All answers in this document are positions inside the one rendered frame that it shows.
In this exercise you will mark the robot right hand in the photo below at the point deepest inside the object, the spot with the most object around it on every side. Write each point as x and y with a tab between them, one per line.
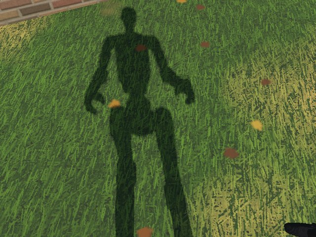
300	229

